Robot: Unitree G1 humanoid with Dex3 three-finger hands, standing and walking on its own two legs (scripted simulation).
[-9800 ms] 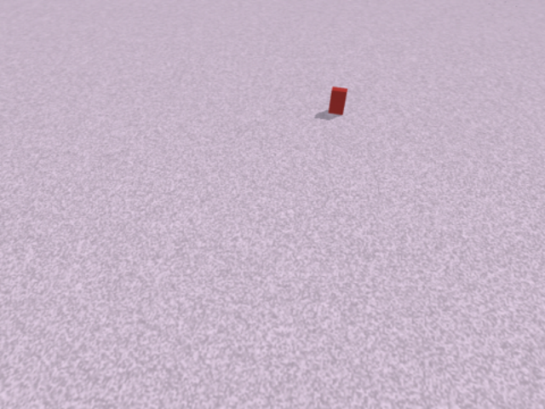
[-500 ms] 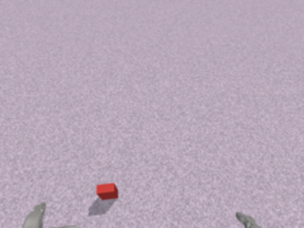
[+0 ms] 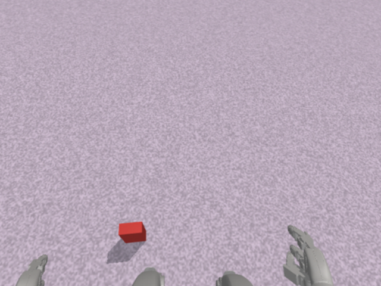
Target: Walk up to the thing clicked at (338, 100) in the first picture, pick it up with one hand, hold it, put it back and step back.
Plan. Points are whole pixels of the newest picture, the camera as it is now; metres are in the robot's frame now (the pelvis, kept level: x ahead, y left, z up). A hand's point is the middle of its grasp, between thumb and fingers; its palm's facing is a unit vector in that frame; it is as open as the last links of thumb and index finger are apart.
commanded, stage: go down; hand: left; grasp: from the side
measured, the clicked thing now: (133, 232) +0.38 +0.22 -0.62
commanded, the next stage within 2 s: none
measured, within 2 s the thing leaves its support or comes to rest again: neither
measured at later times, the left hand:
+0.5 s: hand out of the picture +0.16 +0.31 -0.17, palm faces +0.19 -0.94 -0.29, open 17.3 cm
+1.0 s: hand (46, 250) +0.25 +0.38 -0.24, palm faces +0.24 -0.96 -0.17, open 17.2 cm
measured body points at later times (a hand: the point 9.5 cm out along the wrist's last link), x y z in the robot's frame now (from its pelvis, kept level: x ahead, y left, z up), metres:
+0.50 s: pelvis -0.03 +0.00 -0.07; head +0.09 +0.03 +0.36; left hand +0.15 +0.36 -0.15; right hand +0.14 -0.26 -0.15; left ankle +0.01 +0.12 -0.67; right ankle -0.01 -0.14 -0.67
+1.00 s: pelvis -0.07 -0.01 -0.20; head +0.12 +0.03 +0.20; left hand +0.23 +0.43 -0.22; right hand +0.10 -0.27 -0.31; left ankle +0.01 +0.12 -0.67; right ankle -0.01 -0.14 -0.67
